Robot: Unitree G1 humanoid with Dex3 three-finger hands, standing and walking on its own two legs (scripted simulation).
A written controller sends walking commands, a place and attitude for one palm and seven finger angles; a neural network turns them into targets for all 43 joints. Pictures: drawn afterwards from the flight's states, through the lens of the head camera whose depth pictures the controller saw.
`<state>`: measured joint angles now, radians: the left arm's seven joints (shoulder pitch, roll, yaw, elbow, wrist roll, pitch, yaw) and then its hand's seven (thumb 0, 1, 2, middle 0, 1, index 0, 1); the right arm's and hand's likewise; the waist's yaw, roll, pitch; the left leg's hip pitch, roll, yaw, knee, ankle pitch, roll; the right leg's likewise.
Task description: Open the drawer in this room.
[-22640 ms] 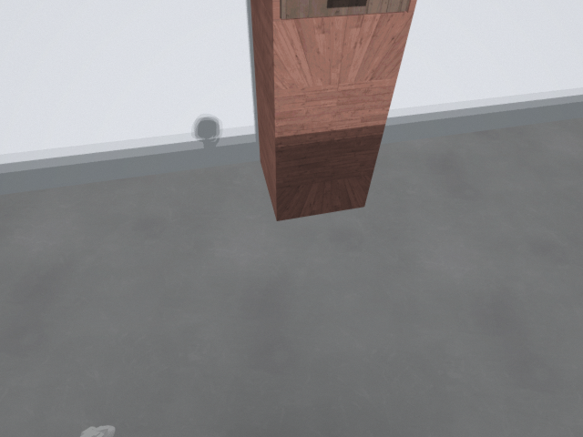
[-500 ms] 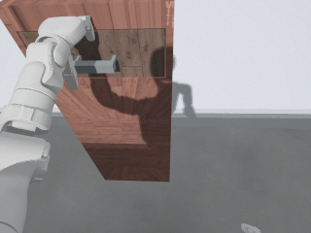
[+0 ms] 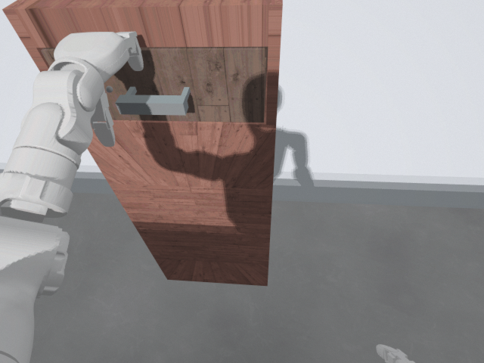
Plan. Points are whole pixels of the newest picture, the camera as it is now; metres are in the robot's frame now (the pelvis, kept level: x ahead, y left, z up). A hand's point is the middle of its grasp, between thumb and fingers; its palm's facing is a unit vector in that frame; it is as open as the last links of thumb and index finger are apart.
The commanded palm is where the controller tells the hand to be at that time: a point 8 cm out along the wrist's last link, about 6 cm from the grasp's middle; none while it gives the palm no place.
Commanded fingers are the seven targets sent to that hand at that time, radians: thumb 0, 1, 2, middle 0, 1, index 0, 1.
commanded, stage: re-aim the fingers above the handle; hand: left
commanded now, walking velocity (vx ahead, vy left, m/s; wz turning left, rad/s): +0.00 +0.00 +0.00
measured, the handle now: (155, 98) +0.52 +0.17 +0.18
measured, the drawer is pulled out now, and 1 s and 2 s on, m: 0.00 0.00 0.00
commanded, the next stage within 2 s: lower the fingers behind the handle in 0.94 s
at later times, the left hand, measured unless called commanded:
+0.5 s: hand (121, 97) +0.45 +0.20 +0.23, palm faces -0.03 +0.01 -1.00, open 13.8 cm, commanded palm +0.44 +0.19 +0.30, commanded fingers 0.00 -0.50 0.30 -0.30 -1.20 -0.30 -1.20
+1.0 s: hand (139, 103) +0.45 +0.17 +0.22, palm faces -0.01 -0.01 -1.00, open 13.8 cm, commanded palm +0.44 +0.19 +0.30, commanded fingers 0.00 -0.50 0.30 -0.30 -1.20 -0.30 -1.20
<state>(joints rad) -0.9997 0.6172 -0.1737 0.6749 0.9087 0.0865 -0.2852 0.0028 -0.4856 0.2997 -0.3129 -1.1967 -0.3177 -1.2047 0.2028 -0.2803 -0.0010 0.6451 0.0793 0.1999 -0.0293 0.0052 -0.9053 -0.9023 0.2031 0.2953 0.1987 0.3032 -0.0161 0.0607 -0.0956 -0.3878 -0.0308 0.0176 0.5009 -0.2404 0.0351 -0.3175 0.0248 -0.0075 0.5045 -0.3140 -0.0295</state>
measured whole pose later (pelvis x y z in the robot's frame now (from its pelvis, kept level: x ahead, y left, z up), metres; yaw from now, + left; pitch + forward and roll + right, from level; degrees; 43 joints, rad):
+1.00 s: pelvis -0.01 +0.01 +0.00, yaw +1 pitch +6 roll +0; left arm -0.98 0.55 -0.24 0.59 0.84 -0.04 -0.29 0.00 -0.49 0.30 -0.32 -1.20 -0.32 -1.20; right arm 0.22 -0.28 -0.01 0.67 0.07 0.15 -0.05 0.01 -0.91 -0.90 0.20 0.30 0.20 0.30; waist -0.01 0.05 -0.07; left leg -0.38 -0.04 0.01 0.50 -0.23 0.04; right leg -0.31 0.02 -0.02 0.50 -0.31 -0.02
